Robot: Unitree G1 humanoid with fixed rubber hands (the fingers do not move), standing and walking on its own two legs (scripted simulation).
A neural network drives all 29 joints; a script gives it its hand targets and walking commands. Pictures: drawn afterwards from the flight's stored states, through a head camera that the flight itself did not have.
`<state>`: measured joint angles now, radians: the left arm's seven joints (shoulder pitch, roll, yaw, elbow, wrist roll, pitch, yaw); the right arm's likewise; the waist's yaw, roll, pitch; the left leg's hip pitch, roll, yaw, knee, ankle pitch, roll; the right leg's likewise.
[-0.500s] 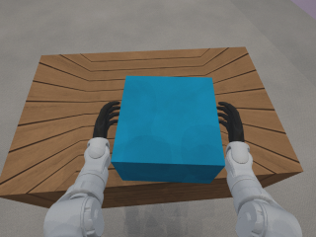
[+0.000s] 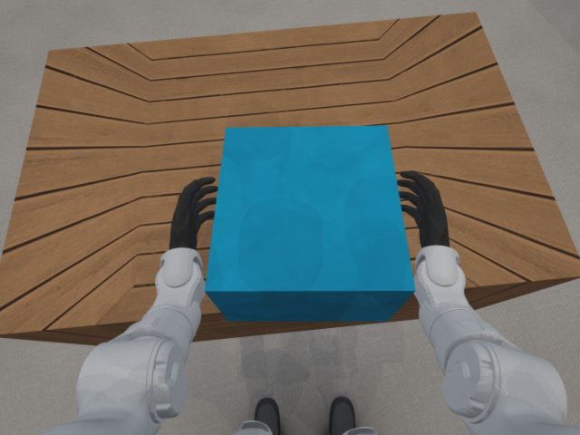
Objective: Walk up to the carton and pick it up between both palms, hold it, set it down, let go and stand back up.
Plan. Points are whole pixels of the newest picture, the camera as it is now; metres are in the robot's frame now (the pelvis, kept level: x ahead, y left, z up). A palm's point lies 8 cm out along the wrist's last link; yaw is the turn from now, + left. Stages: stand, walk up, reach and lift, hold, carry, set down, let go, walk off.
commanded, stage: set down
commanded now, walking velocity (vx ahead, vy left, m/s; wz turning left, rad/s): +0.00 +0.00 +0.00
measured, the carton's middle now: (306, 224) +0.44 +0.01 -0.11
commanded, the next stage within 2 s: none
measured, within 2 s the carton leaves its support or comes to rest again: rests again in 0.28 s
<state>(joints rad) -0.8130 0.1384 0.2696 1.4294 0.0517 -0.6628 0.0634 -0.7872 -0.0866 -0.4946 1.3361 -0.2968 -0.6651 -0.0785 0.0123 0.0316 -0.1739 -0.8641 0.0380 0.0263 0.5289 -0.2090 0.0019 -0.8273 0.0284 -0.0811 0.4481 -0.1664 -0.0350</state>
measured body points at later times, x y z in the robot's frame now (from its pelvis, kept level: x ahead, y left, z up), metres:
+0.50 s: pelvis -0.03 +0.01 -0.03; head +0.16 +0.00 +0.37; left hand +0.43 +0.18 -0.07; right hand +0.42 -0.18 -0.07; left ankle -0.01 +0.11 -0.72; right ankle -0.01 -0.10 -0.72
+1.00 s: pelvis -0.04 +0.02 -0.04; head +0.16 +0.02 +0.36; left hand +0.43 +0.18 -0.08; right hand +0.42 -0.18 -0.07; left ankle -0.01 +0.11 -0.72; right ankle -0.01 -0.10 -0.72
